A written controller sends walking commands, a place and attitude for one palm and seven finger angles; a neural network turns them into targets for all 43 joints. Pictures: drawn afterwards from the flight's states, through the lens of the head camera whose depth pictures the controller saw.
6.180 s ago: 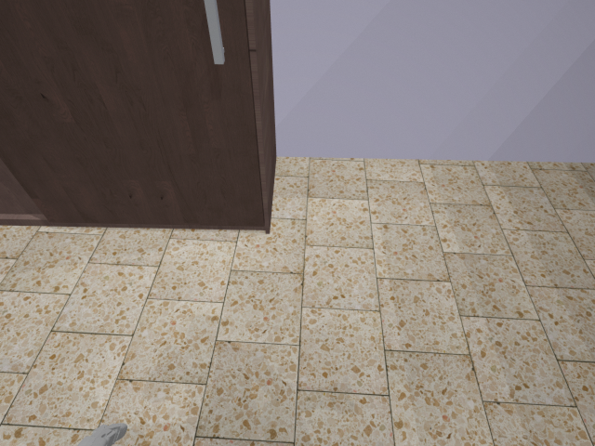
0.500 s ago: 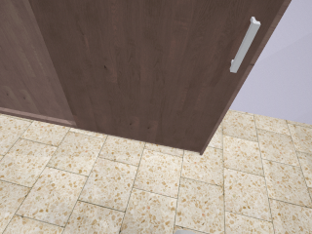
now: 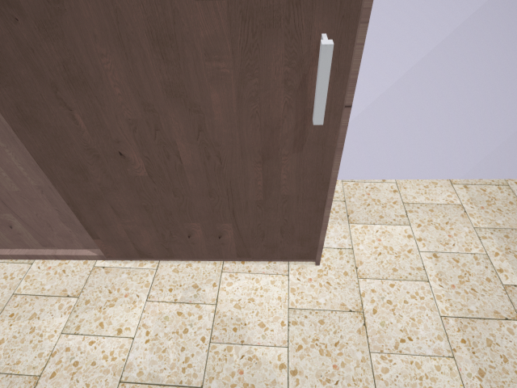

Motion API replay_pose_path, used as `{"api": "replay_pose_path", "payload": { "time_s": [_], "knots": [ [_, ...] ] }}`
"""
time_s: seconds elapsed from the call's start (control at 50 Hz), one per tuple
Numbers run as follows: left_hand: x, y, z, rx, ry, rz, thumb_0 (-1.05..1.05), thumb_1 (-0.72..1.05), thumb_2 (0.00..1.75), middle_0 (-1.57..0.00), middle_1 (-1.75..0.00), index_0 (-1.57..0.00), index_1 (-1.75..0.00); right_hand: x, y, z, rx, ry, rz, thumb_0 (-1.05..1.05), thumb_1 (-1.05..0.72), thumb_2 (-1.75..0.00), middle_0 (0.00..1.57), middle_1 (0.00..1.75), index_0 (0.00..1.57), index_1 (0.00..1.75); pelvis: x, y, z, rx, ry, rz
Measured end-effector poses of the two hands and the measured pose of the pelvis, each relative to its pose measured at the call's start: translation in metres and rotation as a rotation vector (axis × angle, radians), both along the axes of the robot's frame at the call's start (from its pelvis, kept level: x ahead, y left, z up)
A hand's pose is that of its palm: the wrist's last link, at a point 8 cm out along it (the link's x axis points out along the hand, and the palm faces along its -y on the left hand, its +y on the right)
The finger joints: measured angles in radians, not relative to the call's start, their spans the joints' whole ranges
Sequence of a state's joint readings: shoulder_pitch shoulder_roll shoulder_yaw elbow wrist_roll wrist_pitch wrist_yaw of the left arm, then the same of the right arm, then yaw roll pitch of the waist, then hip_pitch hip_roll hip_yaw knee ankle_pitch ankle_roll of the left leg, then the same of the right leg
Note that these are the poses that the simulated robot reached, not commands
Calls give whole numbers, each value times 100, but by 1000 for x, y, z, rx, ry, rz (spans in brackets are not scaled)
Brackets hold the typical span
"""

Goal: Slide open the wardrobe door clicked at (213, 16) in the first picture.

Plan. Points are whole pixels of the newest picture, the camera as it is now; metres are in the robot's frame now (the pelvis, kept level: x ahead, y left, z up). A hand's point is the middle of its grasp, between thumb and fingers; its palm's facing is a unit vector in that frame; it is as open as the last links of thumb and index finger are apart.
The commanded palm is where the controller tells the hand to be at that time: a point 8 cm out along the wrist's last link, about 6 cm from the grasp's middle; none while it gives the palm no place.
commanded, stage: take the last steps up to it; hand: right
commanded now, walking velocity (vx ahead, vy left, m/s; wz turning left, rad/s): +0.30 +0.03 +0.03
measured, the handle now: (320, 81) +0.74 -0.12 +0.12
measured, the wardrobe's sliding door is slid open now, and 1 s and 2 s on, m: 0.00 0.00 0.00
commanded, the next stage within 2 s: come to a stop and stand still in 0.54 s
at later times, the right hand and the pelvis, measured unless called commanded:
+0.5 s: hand (330, 332) +0.27 -0.12 -0.17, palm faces +0.00 +0.98 -0.18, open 7.4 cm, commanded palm none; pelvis +0.16 +0.05 -0.01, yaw +0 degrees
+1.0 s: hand (350, 360) +0.22 -0.16 -0.19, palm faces +0.03 +0.98 -0.17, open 7.4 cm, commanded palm none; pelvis +0.23 +0.02 -0.01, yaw +3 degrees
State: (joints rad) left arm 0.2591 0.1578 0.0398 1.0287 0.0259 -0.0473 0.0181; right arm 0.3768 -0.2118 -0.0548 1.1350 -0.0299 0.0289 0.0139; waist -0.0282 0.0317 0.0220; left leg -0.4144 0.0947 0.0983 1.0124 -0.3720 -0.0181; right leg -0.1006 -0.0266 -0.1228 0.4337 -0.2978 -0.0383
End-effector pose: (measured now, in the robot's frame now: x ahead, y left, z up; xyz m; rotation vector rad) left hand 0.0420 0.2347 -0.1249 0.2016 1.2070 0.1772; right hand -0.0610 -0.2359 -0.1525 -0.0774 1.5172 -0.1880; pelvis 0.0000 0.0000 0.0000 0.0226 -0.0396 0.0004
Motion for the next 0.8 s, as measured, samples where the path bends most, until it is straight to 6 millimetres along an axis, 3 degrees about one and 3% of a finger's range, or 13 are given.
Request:
{"api": "replay_pose_path", "payload": {
  "time_s": [0.12, 0.24, 0.34, 0.4, 0.44, 0.5, 0.64, 0.72, 0.8],
  "knots": [
    [-39, -13, -5, -26, 169, 63, 0, 93, 90, -20, -30, -21, -30, 90, -3, 4, 2, -150, 35, 1, -92, -90, 19, 30, 19, 30, 29, -5, 3, -12, -2, 0],
    [-65, -23, -13, -77, 317, 153, 0, 91, 90, -20, -30, -21, -30, 195, 12, 7, -1, -270, 117, 1, -92, -90, 19, 30, 19, 30, 67, 4, -3, -26, -1, 11],
    [-65, -20, -24, -123, 427, 212, 0, 91, 90, -20, -30, -21, -30, 288, 38, 8, -12, -369, 196, 1, -92, -90, 19, 30, 19, 30, 110, 23, -15, -28, 7, 20],
    [-47, -9, -35, -144, 468, 217, 0, 91, 90, -20, -30, -21, -30, 325, 52, 4, -30, -446, 199, 1, -91, -90, 19, 30, 20, 30, 133, 38, -26, -30, 5, 13],
    [-19, 2, -37, -139, 441, 205, 0, 91, 90, -20, -30, -21, -30, 331, 58, 6, -30, -450, 181, 1, -91, -90, 19, 30, 20, 30, 145, 43, -24, -25, -4, 5],
    [39, 19, -36, -117, 341, 162, 0, 91, 90, -20, -30, -20, -30, 322, 63, 9, -32, -396, 148, 1, -91, -90, 19, 30, 20, 30, 162, 46, -15, -18, -3, 2],
    [180, 37, -21, -64, 75, 60, 0, 92, 90, -19, -30, -20, -29, 300, 43, 12, -68, -272, 82, -1, -95, -90, 20, 30, 20, 30, 198, 43, -4, -6, 12, -1],
    [238, 35, -12, -26, -13, 6, 0, 93, 90, -19, -30, -20, -29, 284, 36, 2, -39, -191, 44, 0, -94, -90, 19, 30, 20, 30, 219, 32, -5, 7, 3, 7],
    [276, 18, -9, -1, -60, -31, 0, 93, 90, -19, -30, -20, -29, 275, 33, -13, -2, -110, 13, 0, -93, -90, 19, 30, 20, 30, 237, 18, -11, 15, -15, 13]
  ]
}}
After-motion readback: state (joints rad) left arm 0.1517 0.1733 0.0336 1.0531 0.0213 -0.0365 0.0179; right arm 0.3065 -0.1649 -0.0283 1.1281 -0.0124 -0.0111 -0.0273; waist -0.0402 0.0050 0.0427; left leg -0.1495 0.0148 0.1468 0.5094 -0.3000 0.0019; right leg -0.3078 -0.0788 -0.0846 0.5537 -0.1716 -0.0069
